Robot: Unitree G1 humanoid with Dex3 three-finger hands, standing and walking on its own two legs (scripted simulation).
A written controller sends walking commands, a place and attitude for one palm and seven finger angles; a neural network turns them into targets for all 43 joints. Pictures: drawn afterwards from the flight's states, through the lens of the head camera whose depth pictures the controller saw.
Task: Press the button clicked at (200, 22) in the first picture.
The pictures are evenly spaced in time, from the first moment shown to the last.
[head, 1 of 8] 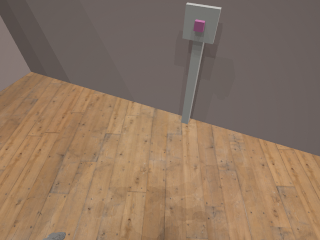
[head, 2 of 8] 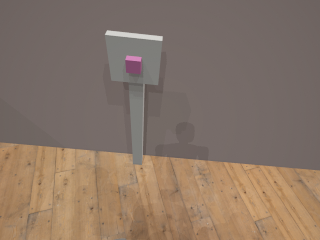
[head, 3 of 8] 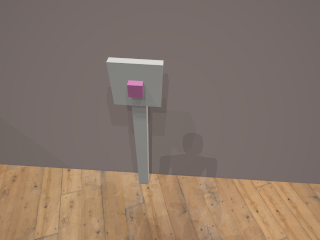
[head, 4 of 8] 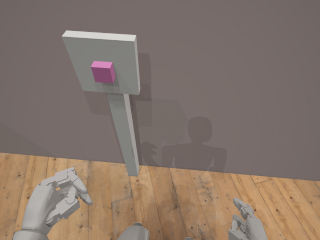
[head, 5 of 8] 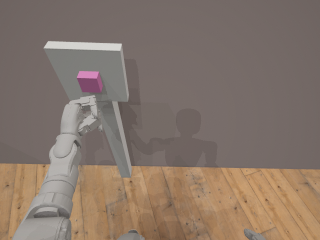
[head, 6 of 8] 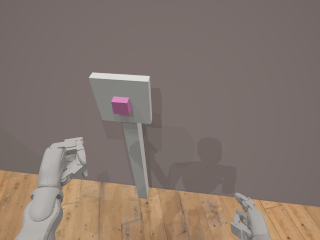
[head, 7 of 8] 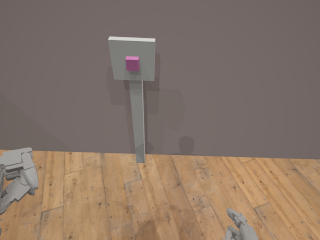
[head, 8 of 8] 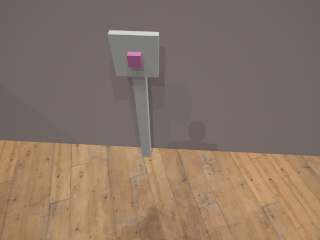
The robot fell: no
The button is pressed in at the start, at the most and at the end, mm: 0 11 0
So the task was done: yes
